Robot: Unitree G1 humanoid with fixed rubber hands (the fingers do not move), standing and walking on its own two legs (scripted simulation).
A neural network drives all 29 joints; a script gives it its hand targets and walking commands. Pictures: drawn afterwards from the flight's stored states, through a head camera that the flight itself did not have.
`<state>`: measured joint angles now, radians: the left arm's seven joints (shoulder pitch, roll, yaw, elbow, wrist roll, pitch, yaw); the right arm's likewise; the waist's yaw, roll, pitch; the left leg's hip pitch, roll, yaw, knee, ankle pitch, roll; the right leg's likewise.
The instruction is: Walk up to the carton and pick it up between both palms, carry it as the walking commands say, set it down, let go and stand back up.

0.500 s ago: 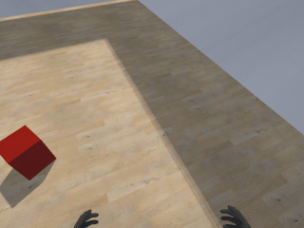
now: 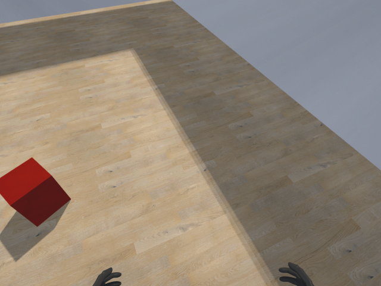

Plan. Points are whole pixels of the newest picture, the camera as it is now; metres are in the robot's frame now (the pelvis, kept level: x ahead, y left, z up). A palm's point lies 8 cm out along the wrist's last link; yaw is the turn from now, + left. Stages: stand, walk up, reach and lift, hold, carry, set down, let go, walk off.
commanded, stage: stand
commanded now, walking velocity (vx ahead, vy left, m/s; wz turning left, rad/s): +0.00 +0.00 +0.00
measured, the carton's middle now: (34, 191) +0.73 +0.87 -0.64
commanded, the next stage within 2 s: walk up in 0.40 s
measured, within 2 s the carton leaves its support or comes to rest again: neither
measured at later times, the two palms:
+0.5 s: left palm out of the picture +0.11 +0.23 -0.10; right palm out of the picture +0.11 -0.23 -0.10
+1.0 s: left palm out of the picture +0.00 +0.32 -0.12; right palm out of the picture +0.14 -0.19 -0.08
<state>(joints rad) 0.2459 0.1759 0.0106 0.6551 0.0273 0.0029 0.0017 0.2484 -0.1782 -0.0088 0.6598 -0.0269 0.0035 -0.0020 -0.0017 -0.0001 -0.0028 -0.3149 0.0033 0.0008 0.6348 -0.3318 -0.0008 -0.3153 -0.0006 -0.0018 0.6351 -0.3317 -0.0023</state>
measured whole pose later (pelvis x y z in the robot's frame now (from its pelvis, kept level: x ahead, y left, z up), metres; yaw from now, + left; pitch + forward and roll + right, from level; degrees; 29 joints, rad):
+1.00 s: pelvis -0.03 +0.04 +0.00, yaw +14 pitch +2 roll -1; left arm 0.24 0.27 0.07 0.72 0.03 0.04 0.03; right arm 0.26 -0.22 -0.07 0.66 -0.03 0.01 0.01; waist 0.00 -0.04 0.02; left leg -0.40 -0.02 0.04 0.64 -0.28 0.07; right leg -0.51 -0.09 -0.06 1.06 -0.48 0.05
